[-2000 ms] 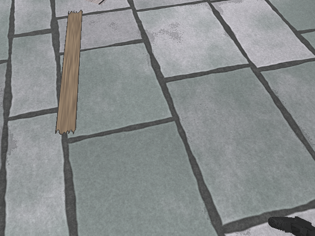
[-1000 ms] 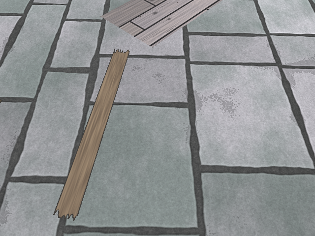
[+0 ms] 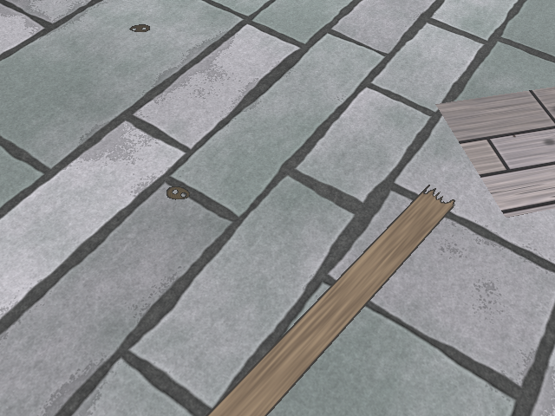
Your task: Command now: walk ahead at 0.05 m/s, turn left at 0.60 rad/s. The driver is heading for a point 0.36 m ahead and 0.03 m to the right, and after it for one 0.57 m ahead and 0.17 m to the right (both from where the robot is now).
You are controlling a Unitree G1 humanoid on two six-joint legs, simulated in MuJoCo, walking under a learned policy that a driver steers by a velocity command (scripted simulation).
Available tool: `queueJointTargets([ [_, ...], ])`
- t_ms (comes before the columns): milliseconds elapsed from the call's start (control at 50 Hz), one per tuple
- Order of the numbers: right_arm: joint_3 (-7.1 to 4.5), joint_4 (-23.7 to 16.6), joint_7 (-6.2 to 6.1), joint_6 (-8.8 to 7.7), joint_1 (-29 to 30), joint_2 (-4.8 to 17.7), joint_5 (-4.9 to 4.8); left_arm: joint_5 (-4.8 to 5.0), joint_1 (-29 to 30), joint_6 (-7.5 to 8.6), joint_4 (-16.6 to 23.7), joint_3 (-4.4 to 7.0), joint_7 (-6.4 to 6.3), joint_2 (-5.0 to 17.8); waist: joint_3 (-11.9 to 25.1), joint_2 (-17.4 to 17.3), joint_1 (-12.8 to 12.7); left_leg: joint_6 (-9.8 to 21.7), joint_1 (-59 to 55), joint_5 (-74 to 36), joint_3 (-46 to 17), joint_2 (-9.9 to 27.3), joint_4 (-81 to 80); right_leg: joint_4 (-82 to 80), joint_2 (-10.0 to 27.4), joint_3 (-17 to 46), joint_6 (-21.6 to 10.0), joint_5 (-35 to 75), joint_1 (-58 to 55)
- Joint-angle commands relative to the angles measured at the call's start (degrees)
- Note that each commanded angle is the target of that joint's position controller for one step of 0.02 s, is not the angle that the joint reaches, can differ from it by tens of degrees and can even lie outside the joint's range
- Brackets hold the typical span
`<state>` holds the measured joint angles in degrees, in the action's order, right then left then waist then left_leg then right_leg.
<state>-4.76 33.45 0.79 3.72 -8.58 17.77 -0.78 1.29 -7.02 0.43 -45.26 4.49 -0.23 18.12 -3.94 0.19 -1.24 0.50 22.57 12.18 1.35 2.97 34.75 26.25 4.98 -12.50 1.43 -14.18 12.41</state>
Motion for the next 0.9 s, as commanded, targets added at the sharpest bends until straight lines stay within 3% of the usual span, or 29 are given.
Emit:
queueJointTargets([
  [20,-4.34,-2.73,-1.1,-0.82,-7.59,12.07,0.31,-0.84,-2.19,0.4,2.07,1.41,0.34,5.92,10.87,-5.59,2.66,6.27,-19.63,-25.94,-9.33,4.54,-12.09,14.41,5.97,1.74,-2.07,6.9,4.68],
  [40,-5.0,-4.32,-1.87,-1.11,-7.47,17.79,1.36,-3.36,-1.16,0.61,5.47,0.07,0.45,3.2,11.69,-19.85,1.24,18.4,-27.44,-41.26,-30.15,18.44,-11.32,31.63,-2.8,1.91,3.23,-23.67,23.3],
  [60,-4.13,-4.16,-1.22,-2.39,-9.37,14.28,2.08,-2.48,3.34,0.75,5.83,0.84,0.29,5.72,16.45,-11.84,5.72,22.63,-26.0,-40.45,-31.25,19.45,-12.21,41.38,-4.0,12.71,3.23,-26.22,25.76],
  [80,-3.5,-3.58,-0.99,-3.4,-7.77,12.98,1.84,-0.98,4.36,0.54,6.19,1.15,0.19,6.62,14.34,-8.78,4.58,19.93,-24.47,-37.81,-25.72,16.35,-12.32,43.71,-3.02,14.7,2.32,-22.01,26.91],
  [100,-3.23,-3.4,-1.2,-3.81,-4.88,11.57,0.88,-0.9,3.3,0.36,5.37,1.25,-0.28,6.36,12.55,-6.5,2.86,16.31,-22.48,-32.85,-21.89,13.09,-12.1,41.94,-1.99,15.42,1.75,-17.36,27.21],
  [120,-2.67,-3.78,-1.5,-3.59,-2.44,10.08,0.08,-1.51,3.34,0.15,5.09,1.47,-0.8,7.0,11.3,-5.87,2.14,14.26,-20.35,-29.79,-20.48,11.55,-12.41,39.55,-1.54,15.84,1.81,-14.12,26.87],
  [180,-2.19,-4.66,-2.21,-2.87,0.31,9.86,0.82,-1.51,1.54,-0.26,4.86,1.37,-0.76,6.07,11.86,-7.11,0.01,13.72,-14.69,-29.83,-18.35,8.72,-13.21,35.86,-3.75,15.02,2.79,-8.92,20.34],
  [260,-2.45,-4.3,-2.72,-2.42,-0.04,10.37,0.58,-1.32,2.3,-0.43,5.19,0.51,-0.63,4.18,12.17,-7.72,0.98,13.4,-14.13,-23.66,-19.82,7.88,-12.46,24.14,-4.85,15.66,3.5,-6.97,16.45],
  [360,-1.66,-3.41,-1.98,-1.91,-0.14,9.18,1.03,-0.89,2.12,-0.48,5.72,0.45,0.29,4.51,11.03,-9.59,2.62,12.81,-10.86,-17.14,-23.21,7.85,-11.29,15.57,-4.93,14.71,2.32,-7.24,9.66],
  [420,-0.67,-2.9,-1.88,-1.75,1.51,7.38,0.42,-1.32,-1.13,0.31,5.2,0.22,1.03,3.26,9.83,-8.9,-0.02,9.58,-8.18,-12.18,-23.34,5.17,-8.82,-0.37,-5.22,13.09,-0.17,2.79,1.33],
  [440,-0.16,-2.35,-1.98,-1.99,-0.32,5.81,0.73,-2.32,-1.89,0.55,5.35,0.34,1.02,4.54,9.79,-6.3,0.4,6.52,-5.47,-6.3,-22.03,2.78,-7.02,-3.81,-1.79,16.13,-1.79,8.84,-3.15],
  [460,0.55,-2.19,-2.01,-2.34,-3.12,3.46,1.92,-3.38,-2.45,0.57,6.22,0.91,0.72,8.61,10.64,4.58,2.73,2.58,-1.29,5.54,-15.68,-3.37,2.43,-6.05,8.56,26.15,-5.57,18.71,-6.76],
  [480,0.06,-3.14,-2.09,-2.68,-2.85,4.58,1.61,-4.01,-0.05,0.6,5.35,0.56,0.71,8.46,7.52,14.1,4.67,-0.13,0.6,16.95,-9.5,-6.9,4.13,-8.47,15.34,34.71,-14.4,18.82,0.49],
  [500,-0.74,-2.29,-2.43,-2.76,-1.3,7.74,1.81,-3.84,2.92,1.08,7.0,-0.21,0.58,5.59,6.13,11.7,2.91,-1.98,-1.38,18.9,-9.51,-4.53,9.95,-10.04,15.03,34.65,-16.27,15.47,3.01],
  [520,-1.29,-2.2,-2.52,-2.67,0.32,8.37,1.33,-3.42,2.99,1.34,6.74,-0.29,0.28,5.28,5.63,10.83,2.21,-2.52,-0.06,17.8,-9.08,-4.59,12.53,-9.58,13.01,32.84,-15.14,14.49,1.55],
  [560,-1.16,-1.2,-2.71,-1.91,0.1,6.56,1.37,-2.01,2.92,1.64,6.19,-0.08,-0.14,6.39,5.45,9.34,1.86,-4.18,1.7,16.86,-9.14,-2.95,14.32,-7.81,11.1,29.6,-13.44,17.37,-1.76],
  [620,0.44,0.52,-2.16,-2.03,-0.76,1.73,0.76,-1.49,1.99,0.65,5.24,-0.43,-0.11,5.14,6.78,8.9,1.56,-4.88,-3.98,12.67,-5.13,-2.62,3.3,-4.36,6.67,23.13,-11.42,25.09,-3.36],
  [660,0.47,2.16,-1.92,-2.2,-2.24,1.51,0.61,-0.93,0.62,0.0,4.53,-0.72,0.05,4.5,7.82,9.21,2.05,-4.14,-10.39,0.2,-2.85,-3.64,-10.29,-2.31,4.67,21.03,-9.74,24.62,-3.84],
  [680,0.33,2.26,-1.84,-2.13,-1.79,2.78,0.97,-0.92,-1.32,0.15,4.06,-0.88,0.19,4.07,8.22,8.29,1.3,-3.25,-13.87,-5.57,-4.37,-2.82,-13.15,-2.34,4.07,21.14,-7.87,20.92,-2.92],
  [700,-0.04,1.57,-2.08,-2.03,-1.29,5.44,1.4,-1.68,-2.62,0.72,4.0,-1.23,0.52,3.43,9.32,4.34,0.14,-1.86,-17.69,-15.69,-8.21,0.71,-11.59,-1.55,2.9,20.26,-5.24,15.15,-0.42],
  [720,-0.65,1.91,-2.24,-1.81,-0.7,8.06,1.33,-2.32,-4.99,1.38,3.84,-1.22,1.06,3.6,9.42,-1.97,-2.53,0.74,-17.47,-16.3,-9.1,1.78,-7.58,-1.91,-0.49,16.98,-3.03,8.85,1.03],
  [760,0.16,2.65,-1.49,-2.09,-1.01,3.85,1.76,-2.33,-0.6,1.39,3.62,-1.48,1.13,3.54,7.52,-2.4,0.26,1.94,-11.63,-4.99,-9.17,0.7,-9.2,-0.1,-2.35,13.81,-0.49,3.64,-1.27],
  [860,0.74,4.5,-1.78,-3.54,-1.87,3.46,1.85,-2.05,-0.95,0.23,2.65,-1.66,0.14,2.81,4.3,-3.78,-0.05,0.78,-8.35,-3.72,-9.17,0.2,-10.34,0.5,-2.18,13.76,-0.64,4.93,-1.07],
  [900,0.59,5.43,-2.19,-3.36,-3.55,4.16,1.52,-1.84,-1.71,0.01,1.7,-1.73,-0.22,2.41,4.32,-4.6,0.5,1.99,-8.11,10.86,-9.46,-0.48,-11.73,2.68,-4.49,11.2,-0.63,-5.69,0.54],
])
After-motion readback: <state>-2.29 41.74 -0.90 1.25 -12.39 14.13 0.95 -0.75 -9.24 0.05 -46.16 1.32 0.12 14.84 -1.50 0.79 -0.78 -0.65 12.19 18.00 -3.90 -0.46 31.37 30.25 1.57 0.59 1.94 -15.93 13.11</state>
